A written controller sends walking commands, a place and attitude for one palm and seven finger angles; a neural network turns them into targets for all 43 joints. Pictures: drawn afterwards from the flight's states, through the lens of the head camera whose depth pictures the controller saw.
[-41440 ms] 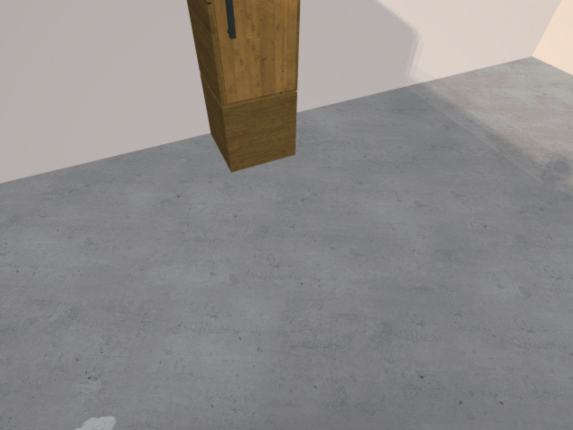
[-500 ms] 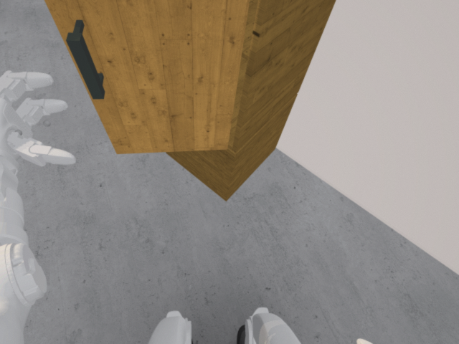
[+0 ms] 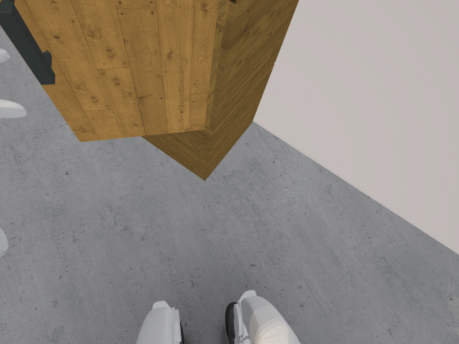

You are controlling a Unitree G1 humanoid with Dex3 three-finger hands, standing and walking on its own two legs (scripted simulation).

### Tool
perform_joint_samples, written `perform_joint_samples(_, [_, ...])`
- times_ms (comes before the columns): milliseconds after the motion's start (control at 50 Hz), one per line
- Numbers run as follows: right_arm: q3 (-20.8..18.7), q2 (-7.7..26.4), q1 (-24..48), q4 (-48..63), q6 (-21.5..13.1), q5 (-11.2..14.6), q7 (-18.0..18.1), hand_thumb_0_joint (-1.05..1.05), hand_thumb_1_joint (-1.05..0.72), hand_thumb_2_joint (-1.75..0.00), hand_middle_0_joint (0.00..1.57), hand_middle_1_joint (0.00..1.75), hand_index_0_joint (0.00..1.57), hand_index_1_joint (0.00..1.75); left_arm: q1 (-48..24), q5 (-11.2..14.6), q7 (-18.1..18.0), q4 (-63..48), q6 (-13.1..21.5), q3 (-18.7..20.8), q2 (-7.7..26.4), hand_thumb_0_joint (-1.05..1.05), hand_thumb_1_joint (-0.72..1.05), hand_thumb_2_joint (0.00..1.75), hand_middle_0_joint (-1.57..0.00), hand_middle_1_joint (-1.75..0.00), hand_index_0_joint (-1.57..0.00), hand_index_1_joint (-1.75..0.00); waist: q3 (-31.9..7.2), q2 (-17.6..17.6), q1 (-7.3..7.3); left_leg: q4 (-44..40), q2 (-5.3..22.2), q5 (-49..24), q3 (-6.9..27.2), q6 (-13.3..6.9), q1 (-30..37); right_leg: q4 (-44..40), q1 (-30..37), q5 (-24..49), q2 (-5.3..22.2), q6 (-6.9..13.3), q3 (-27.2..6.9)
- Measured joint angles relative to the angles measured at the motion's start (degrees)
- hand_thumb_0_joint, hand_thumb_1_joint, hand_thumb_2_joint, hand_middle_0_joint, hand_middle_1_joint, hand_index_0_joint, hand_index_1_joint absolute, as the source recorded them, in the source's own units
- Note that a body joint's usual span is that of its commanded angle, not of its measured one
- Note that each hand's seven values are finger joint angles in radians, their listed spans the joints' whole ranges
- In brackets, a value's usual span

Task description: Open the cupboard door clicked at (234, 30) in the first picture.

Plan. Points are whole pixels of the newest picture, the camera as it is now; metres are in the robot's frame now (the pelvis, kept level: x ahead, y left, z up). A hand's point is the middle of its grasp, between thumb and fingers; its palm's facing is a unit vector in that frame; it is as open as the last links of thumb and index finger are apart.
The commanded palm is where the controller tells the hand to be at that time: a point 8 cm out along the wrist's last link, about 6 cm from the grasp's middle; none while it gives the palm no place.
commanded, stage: move the hooked fingers beside the handle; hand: left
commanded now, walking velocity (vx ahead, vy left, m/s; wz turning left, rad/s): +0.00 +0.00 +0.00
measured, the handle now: (29, 38) +0.60 +0.27 +0.08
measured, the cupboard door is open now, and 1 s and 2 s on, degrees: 46 46 46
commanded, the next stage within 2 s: slide the fingers in behind the handle in 0.90 s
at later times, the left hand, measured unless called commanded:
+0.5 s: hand out of the picture +0.54 +0.31 +0.09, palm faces +0.10 -0.99 -0.01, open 14.0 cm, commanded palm +0.52 +0.34 +0.08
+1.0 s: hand out of the picture +0.54 +0.31 +0.08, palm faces +0.10 -0.99 -0.01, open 14.0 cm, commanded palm +0.53 +0.34 +0.08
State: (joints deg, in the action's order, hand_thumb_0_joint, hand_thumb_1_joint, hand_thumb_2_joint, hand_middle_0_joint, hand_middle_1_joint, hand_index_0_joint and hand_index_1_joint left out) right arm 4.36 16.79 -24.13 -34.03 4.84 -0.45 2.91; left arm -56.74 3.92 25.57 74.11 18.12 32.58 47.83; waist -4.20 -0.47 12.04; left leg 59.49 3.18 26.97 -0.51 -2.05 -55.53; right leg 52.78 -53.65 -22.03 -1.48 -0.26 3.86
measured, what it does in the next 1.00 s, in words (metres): stands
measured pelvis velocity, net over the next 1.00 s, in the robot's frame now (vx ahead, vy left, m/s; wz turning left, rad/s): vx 0.01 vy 0.00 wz -0.01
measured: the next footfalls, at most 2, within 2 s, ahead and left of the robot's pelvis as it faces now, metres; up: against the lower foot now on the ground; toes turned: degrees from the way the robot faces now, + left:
none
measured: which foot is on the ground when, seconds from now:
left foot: down 0.00-1.00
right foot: down 0.00-1.00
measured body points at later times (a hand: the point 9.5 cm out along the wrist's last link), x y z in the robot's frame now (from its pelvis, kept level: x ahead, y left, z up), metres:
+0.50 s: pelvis +0.01 +0.01 +0.00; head +0.18 +0.05 +0.41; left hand +0.53 +0.36 +0.09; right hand -0.02 -0.26 -0.09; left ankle +0.00 +0.09 -0.67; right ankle +0.02 -0.13 -0.67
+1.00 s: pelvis +0.01 +0.00 -0.01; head +0.18 +0.05 +0.40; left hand +0.53 +0.36 +0.09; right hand -0.01 -0.26 -0.09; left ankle +0.00 +0.09 -0.67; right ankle +0.02 -0.13 -0.67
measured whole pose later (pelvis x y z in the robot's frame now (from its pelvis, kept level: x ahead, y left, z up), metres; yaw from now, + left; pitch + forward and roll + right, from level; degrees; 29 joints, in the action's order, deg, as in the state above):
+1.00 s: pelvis +0.01 +0.00 -0.01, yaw +0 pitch +26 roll -6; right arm 5.4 16.4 -23.2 -33.1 6.3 -0.8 1.9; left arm -60.9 2.4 24.8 74.5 16.8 32.1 50.8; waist -3.9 -0.9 13.6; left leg 62.1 3.6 28.3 0.8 -2.2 -60.0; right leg 53.7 -57.1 -22.7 -2.0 -0.5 4.9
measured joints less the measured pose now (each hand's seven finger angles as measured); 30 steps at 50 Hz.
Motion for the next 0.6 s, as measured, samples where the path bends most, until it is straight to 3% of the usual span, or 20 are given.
perform_joint_samples(180, [0.87,0.11,0.29,0.59,0.76,-0.12,0.08,0.0,-0.91,-0.9,0.21,0.3,0.2,0.3,-5.87,-1.12,0.89,2.39,-1.53,-1.37,4.45,-0.01,-0.5,0.3,-0.3,-1.2,-0.3,-1.2,0.44,-0.3,1.47,1.46,0.12,0.4,0.89,-0.03,-3.35,0.5,-2.64,-0.13,-0.14,-0.08,0.81])
perform_joint_samples(420, [0.7,-0.69,-0.42,1.44,1.64,-0.61,-1.27,0.0,-0.91,-0.9,0.21,0.3,0.2,0.3,-2.33,-1.76,0.19,-1.54,-1.77,1.95,3.24,-0.01,-0.5,0.3,-0.3,-1.2,-0.3,-1.2,0.2,-0.31,1.56,1.66,0.63,1.07,0.56,-0.21,-3.85,0.0,-3.07,-0.16,-0.69,-0.31,0.41])
perform_joint_samples(600, [0.7,-0.94,-0.38,0.72,2.24,-0.27,-1.45,0.0,-0.91,-0.9,0.21,0.3,0.2,0.3,-1.89,-0.58,0.37,-1.23,-2.17,-0.76,1.66,-0.01,-0.5,0.3,-0.3,-1.2,-0.3,-1.2,-0.18,-0.45,0.78,0.82,0.32,1.07,1.08,-0.26,-2.16,-1.09,-1.01,-0.26,-0.47,-0.36,0.9])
